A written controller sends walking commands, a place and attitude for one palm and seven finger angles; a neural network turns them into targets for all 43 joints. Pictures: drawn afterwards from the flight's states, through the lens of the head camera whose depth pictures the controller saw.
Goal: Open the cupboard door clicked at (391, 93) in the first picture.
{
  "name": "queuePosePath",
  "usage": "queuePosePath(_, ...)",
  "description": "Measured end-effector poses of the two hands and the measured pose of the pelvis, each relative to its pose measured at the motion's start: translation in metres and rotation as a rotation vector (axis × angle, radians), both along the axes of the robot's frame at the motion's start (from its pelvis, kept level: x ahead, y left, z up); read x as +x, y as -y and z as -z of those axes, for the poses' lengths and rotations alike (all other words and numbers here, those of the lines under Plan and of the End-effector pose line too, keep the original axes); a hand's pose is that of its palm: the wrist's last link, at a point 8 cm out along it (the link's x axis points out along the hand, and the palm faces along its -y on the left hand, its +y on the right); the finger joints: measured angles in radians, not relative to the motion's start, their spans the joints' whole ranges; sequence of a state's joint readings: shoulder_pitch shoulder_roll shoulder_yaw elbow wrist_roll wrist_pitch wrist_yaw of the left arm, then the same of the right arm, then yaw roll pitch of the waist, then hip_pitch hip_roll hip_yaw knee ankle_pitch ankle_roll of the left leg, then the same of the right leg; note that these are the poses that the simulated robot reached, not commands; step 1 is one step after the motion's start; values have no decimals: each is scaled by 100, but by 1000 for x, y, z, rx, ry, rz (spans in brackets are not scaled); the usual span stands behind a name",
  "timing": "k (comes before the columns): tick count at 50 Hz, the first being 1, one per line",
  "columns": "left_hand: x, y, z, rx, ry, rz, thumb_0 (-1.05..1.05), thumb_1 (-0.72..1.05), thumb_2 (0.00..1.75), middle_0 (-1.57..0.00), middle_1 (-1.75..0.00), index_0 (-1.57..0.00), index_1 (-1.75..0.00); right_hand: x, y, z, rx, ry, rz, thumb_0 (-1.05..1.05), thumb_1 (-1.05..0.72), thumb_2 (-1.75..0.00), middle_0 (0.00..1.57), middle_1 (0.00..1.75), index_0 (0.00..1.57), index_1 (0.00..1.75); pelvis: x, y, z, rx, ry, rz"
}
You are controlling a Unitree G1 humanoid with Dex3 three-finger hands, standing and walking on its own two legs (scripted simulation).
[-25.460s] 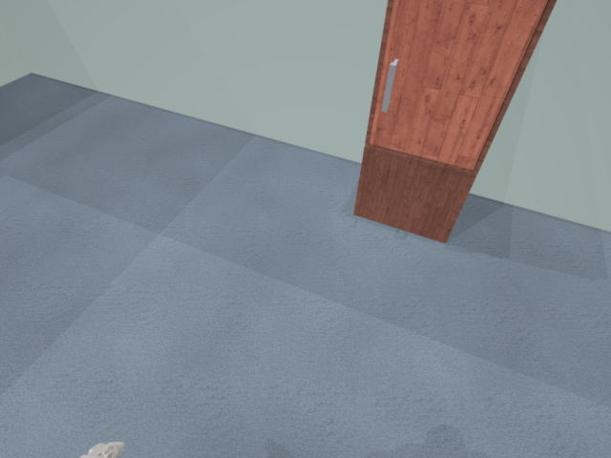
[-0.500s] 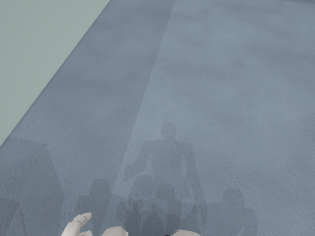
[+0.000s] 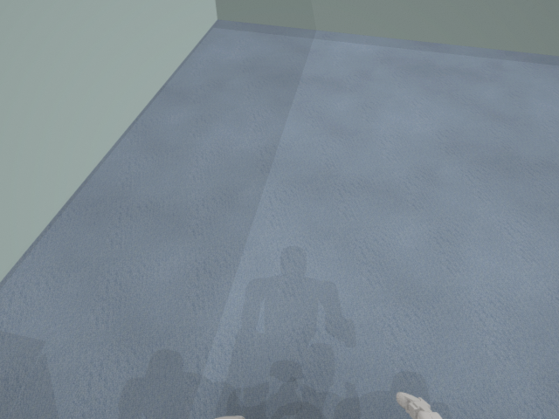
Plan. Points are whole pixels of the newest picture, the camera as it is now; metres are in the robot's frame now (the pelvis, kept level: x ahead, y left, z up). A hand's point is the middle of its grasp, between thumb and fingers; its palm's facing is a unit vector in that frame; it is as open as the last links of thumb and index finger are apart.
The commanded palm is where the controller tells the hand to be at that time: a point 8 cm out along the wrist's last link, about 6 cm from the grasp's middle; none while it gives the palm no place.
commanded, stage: walk to a spot facing it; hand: left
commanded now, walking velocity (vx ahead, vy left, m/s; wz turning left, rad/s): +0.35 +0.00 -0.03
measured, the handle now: out of the picture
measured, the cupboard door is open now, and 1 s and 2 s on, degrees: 45 45 45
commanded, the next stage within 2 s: turn to face it in 0.14 s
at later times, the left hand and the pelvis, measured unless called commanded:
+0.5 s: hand (227, 300) +0.34 +0.14 -0.14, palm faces +0.10 -0.97 -0.21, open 7.3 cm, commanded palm none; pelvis +0.22 -0.06 +0.01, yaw +10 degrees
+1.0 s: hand (180, 335) +0.27 +0.21 -0.14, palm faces +0.44 -0.85 -0.27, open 7.3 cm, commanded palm none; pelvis +0.28 -0.04 +0.02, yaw +25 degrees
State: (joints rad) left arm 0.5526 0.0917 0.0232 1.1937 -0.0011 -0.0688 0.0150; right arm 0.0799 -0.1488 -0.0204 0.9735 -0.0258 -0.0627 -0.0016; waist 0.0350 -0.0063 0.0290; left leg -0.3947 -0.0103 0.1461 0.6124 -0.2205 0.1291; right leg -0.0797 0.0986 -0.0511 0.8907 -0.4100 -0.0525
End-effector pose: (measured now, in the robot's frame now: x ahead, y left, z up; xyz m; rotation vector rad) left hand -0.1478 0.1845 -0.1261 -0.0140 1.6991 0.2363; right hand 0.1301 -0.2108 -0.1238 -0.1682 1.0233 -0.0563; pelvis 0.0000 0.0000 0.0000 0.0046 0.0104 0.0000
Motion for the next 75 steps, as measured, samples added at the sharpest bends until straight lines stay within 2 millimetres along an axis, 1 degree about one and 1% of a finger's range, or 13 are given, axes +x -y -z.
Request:
queuePosePath(3, 60, -11, 6, -4, 56, 41, 1, 91, 90, -20, -30, -20, -30, -10, 7, -1, -22, -72, 50, 0, -91, -90, 20, 30, 20, 30, 29, -1, -5, 13, 9, 0)
queuePosePath(8, 197, -27, 1, 27, 294, 89, 1, 91, 90, -20, -30, -20, -30, -48, 25, -6, -73, -309, 91, 0, -94, -90, 20, 30, 20, 30, 74, 1, -19, 2, 2, -24)
queuePosePath(15, 358, -40, -11, 111, 457, 215, 2, 95, 90, -19, -30, -20, -30, -72, 39, -13, -42, -537, 180, 0, -92, -90, 20, 30, 20, 30, 143, 26, -20, 0, -4, -33)
queuePosePath(19, 437, -25, -8, 151, 561, 247, 1, 94, 90, -19, -30, -20, -30, -60, 50, -1, -9, -636, 195, 0, -92, -90, 20, 30, 20, 30, 186, 49, -5, 15, -11, -74)
queuePosePath(23, 472, -7, -14, 152, 633, 202, 1, 92, 90, -19, -30, -20, -30, -8, 67, 3, -23, -628, 147, 1, -91, -90, 20, 30, 20, 30, 207, 57, -6, 4, -1, -139)
queuePosePath(29, 461, 11, -8, 102, 599, 74, 0, 91, 90, -20, -30, -20, -30, 131, 80, -5, -80, -390, 11, 1, -91, -90, 20, 30, 19, 30, 233, 56, -16, 6, 0, -214)
queuePosePath(34, 445, -12, 8, 113, 584, -52, -2, 94, 90, -20, -30, -21, -30, 240, 66, -19, -140, -175, -122, 0, -92, -90, 20, 29, 19, 30, 248, 43, -9, -20, 6, -280)
queuePosePath(38, 425, -39, 29, 130, 517, -112, -1, 93, 90, -20, -30, -20, -30, 298, 46, -22, -180, -38, -204, 0, -91, -90, 20, 29, 19, 30, 257, 28, 7, -39, -3, -319)
queuePosePath(44, 403, -63, 9, 201, 454, -168, 0, 92, 90, -20, -30, -20, -30, 323, 27, -31, -185, -53, -302, 0, -91, -90, 20, 29, 19, 30, 267, 28, -8, -42, -28, -379)
queuePosePath(50, 389, -62, -15, 271, 424, -218, 1, 91, 90, -19, -30, -20, -30, 331, 23, -22, -145, -124, -368, 0, -91, -90, 20, 30, 20, 30, 280, 38, -18, -40, -33, -440)
queuePosePath(58, 383, -21, -23, 345, 425, -277, 1, 91, 90, -19, -30, -20, -30, 355, 45, 9, -104, -205, -424, 1, -91, -90, 21, 30, 20, 30, 297, 71, -7, -6, -24, -544)
queuePosePath(64, 366, 21, -26, 298, 382, -372, 1, 91, 90, -20, -30, -20, -30, 384, 43, -4, -121, -217, -496, 1, -91, -90, 20, 30, 20, 30, 306, 77, -20, 20, -21, -638)
queuePosePath(75, 306, 40, 15, 241, 339, -591, 1, 91, 90, -20, -30, -21, -30, 436, -36, -16, -173, -66, -721, 1, -91, -90, 20, 30, 19, 30, 299, 63, -2, 4, -19, -799)
